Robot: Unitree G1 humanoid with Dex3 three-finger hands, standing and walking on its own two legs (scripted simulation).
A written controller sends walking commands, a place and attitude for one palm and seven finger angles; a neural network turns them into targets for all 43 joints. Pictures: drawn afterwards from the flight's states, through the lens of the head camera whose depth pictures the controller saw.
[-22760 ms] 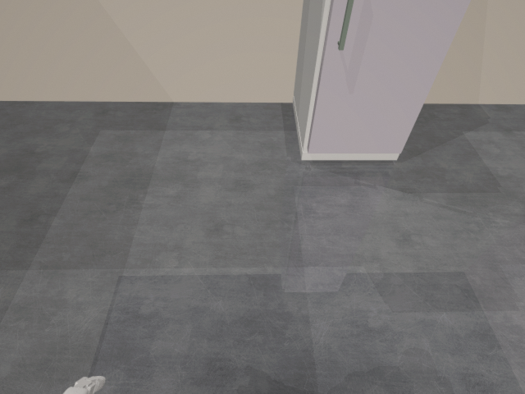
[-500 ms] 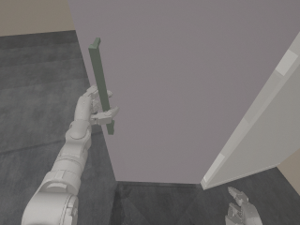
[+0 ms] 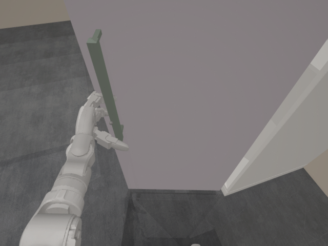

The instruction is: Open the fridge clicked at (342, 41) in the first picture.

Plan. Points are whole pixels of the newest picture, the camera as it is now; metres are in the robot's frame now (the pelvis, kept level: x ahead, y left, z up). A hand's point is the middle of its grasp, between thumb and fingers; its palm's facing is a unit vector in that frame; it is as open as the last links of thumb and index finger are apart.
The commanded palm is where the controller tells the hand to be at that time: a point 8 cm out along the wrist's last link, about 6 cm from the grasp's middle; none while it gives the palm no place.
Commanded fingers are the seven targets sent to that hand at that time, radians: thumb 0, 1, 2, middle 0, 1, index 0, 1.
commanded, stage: slip the hand off the handle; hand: left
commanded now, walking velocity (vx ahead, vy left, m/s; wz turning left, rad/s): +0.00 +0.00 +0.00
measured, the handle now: (111, 97) +0.46 +0.14 +0.10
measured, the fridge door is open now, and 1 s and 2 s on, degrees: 71 68 68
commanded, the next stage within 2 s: draw the hand back to the body in 1.24 s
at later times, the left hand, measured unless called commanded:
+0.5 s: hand (82, 126) +0.40 +0.21 +0.05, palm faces +0.09 -0.98 -0.17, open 14.6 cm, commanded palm +0.37 +0.27 +0.06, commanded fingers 0.00 -0.55 0.20 -0.25 -1.15 -0.25 -1.15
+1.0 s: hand (72, 151) +0.33 +0.22 +0.05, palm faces +0.07 -0.98 -0.16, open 14.6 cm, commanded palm +0.30 +0.26 +0.06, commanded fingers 0.00 -0.55 0.20 -0.25 -1.15 -0.25 -1.15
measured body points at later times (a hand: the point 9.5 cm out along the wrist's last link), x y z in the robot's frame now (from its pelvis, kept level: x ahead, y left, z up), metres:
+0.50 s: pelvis +0.01 +0.00 +0.00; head +0.06 +0.00 +0.44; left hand +0.39 +0.27 +0.07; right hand +0.13 -0.26 -0.11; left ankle +0.01 +0.10 -0.72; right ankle +0.04 -0.12 -0.72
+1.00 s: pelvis +0.01 +0.01 +0.00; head +0.04 +0.01 +0.44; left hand +0.32 +0.27 +0.06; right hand +0.16 -0.24 -0.10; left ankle +0.01 +0.10 -0.72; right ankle +0.04 -0.12 -0.72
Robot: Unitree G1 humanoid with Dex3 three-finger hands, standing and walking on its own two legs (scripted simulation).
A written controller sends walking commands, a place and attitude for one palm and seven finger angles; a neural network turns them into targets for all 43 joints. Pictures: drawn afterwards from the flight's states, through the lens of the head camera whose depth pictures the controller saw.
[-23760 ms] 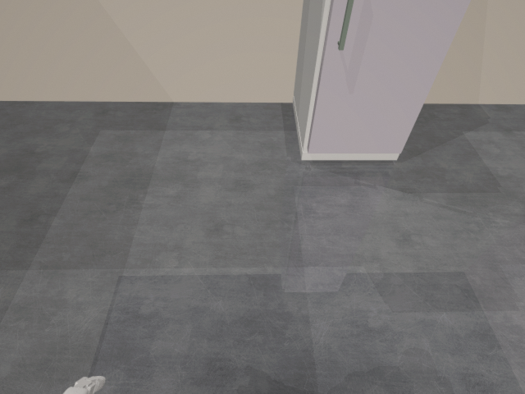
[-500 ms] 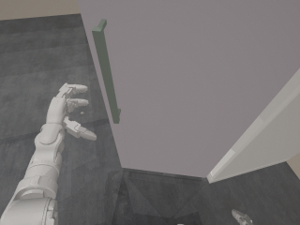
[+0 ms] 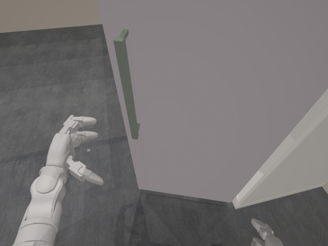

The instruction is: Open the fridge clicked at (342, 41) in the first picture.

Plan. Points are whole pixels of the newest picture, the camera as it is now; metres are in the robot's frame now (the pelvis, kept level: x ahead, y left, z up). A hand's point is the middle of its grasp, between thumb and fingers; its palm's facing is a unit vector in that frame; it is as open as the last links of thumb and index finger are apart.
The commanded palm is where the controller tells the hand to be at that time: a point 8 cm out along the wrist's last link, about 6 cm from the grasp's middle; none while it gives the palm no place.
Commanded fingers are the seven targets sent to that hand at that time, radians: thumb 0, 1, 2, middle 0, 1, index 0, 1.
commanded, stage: slip the hand off the handle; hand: left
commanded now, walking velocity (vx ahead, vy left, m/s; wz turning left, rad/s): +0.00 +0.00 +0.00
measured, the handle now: (131, 95) +0.47 +0.12 +0.11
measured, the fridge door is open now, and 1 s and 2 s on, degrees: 68 68 68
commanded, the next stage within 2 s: draw the hand back to the body in 0.24 s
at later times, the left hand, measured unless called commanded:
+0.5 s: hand (82, 161) +0.28 +0.20 +0.08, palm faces +0.13 -0.99 +0.01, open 14.7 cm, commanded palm +0.24 +0.25 +0.09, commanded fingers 0.00 -0.55 0.20 -0.25 -1.15 -0.25 -1.15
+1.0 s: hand (50, 172) +0.23 +0.23 +0.12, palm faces +0.30 -0.92 -0.25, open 14.0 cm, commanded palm +0.19 +0.27 +0.14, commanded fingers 0.00 -0.08 0.43 -0.23 -0.87 -0.23 -0.87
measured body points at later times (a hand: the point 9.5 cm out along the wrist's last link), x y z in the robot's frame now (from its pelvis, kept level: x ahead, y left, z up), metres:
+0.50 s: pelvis +0.00 -0.01 +0.00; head +0.02 -0.01 +0.45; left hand +0.26 +0.25 +0.09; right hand +0.18 -0.24 -0.08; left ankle +0.00 +0.10 -0.71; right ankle +0.03 -0.13 -0.71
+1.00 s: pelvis +0.01 -0.02 +0.02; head +0.00 -0.03 +0.47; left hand +0.21 +0.28 +0.14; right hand +0.20 -0.24 -0.05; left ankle +0.00 +0.10 -0.71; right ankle +0.02 -0.13 -0.71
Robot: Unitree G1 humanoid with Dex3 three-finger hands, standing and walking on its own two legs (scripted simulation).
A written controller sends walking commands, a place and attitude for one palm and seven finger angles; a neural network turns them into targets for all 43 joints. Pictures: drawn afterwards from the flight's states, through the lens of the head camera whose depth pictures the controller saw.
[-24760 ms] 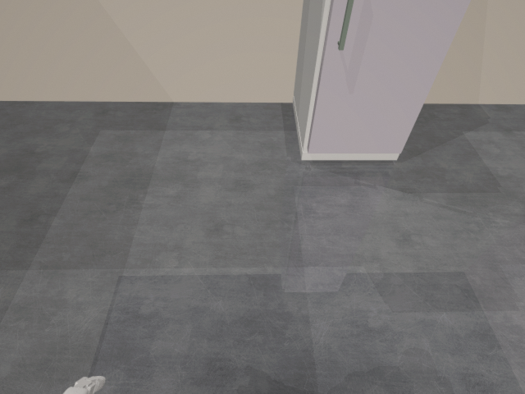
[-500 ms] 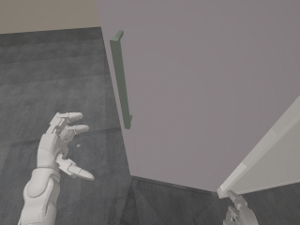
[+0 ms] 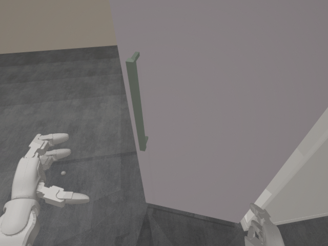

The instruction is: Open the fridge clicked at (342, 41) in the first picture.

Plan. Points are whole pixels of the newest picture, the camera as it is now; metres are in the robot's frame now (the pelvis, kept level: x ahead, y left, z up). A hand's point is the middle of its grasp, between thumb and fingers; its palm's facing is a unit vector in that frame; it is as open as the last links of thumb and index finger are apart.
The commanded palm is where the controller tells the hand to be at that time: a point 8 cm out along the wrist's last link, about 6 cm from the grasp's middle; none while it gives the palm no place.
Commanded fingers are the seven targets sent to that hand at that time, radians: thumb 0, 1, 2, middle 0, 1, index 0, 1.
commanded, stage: draw the hand back to the body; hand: left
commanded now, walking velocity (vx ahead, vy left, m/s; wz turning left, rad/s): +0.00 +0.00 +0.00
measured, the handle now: (140, 109) +0.46 +0.13 +0.09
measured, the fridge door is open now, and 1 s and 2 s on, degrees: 68 68 68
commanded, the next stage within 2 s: step back with the hand held close in 0.94 s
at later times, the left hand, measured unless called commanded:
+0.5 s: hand (28, 165) +0.21 +0.29 +0.16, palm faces +0.45 -0.81 -0.38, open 9.3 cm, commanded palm +0.16 +0.32 +0.18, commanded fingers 0.00 0.83 0.87 -0.20 -0.34 -0.20 -0.34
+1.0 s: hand (19, 167) +0.20 +0.29 +0.17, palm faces +0.48 -0.79 -0.38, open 7.4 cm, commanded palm +0.15 +0.32 +0.18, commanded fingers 0.00 0.90 0.90 -0.20 -0.30 -0.20 -0.30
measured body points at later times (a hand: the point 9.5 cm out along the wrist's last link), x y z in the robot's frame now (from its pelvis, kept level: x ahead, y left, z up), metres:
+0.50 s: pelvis +0.01 +0.02 +0.01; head -0.01 +0.00 +0.46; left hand +0.18 +0.33 +0.18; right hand +0.20 -0.20 -0.07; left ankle -0.01 +0.11 -0.73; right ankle +0.01 -0.11 -0.73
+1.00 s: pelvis +0.01 +0.02 +0.01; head -0.02 +0.00 +0.46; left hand +0.17 +0.33 +0.19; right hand +0.19 -0.20 -0.07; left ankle -0.01 +0.11 -0.73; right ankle +0.01 -0.11 -0.73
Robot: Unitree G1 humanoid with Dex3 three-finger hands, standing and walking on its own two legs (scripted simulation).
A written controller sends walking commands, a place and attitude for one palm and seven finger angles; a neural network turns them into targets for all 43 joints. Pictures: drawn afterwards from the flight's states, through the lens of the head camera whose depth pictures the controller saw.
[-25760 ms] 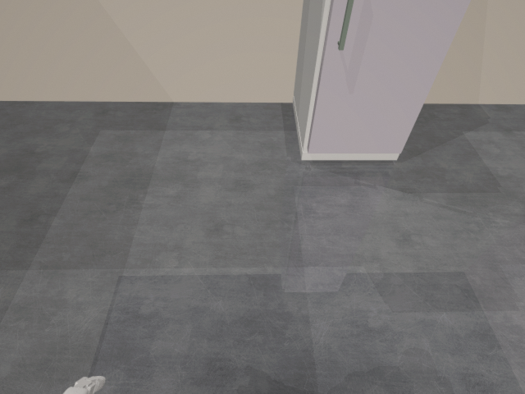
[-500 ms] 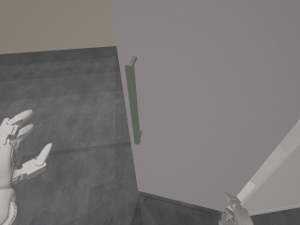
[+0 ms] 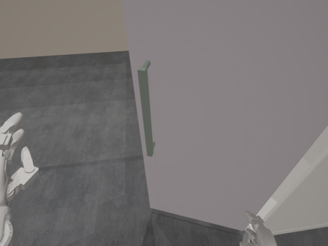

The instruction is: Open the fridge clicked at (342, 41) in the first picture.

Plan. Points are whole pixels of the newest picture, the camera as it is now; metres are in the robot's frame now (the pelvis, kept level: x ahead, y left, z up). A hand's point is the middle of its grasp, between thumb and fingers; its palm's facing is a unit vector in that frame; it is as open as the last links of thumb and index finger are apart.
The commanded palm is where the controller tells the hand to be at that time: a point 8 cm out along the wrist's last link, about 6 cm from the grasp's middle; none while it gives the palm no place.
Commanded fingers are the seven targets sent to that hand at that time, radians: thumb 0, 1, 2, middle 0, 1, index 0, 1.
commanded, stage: step back with the hand held close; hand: left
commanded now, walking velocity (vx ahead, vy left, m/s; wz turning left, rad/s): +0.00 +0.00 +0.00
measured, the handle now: (149, 115) +0.45 +0.12 +0.08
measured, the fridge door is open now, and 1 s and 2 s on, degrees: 68 68 68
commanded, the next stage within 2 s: stop stepping back and stand still in 1.42 s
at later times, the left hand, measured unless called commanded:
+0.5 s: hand (25, 186) +0.16 +0.28 +0.15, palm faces +0.39 -0.78 -0.49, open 7.4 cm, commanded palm +0.10 +0.31 +0.17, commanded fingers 0.00 0.90 0.90 -0.20 -0.30 -0.20 -0.30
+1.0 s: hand out of the picture +0.09 +0.29 +0.16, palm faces +0.48 -0.74 -0.47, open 7.4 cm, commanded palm +0.02 +0.32 +0.17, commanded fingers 0.00 0.90 0.90 -0.20 -0.30 -0.20 -0.30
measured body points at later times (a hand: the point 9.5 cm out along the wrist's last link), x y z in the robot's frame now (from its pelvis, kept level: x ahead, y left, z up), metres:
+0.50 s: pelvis -0.05 +0.01 -0.01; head -0.03 +0.02 +0.44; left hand +0.13 +0.32 +0.18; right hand +0.14 -0.23 -0.08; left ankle -0.02 +0.10 -0.74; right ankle +0.01 -0.13 -0.74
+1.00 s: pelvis -0.11 +0.01 -0.02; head -0.08 +0.04 +0.43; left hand +0.06 +0.33 +0.18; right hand +0.08 -0.21 -0.09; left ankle -0.02 +0.10 -0.74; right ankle -0.04 -0.12 -0.74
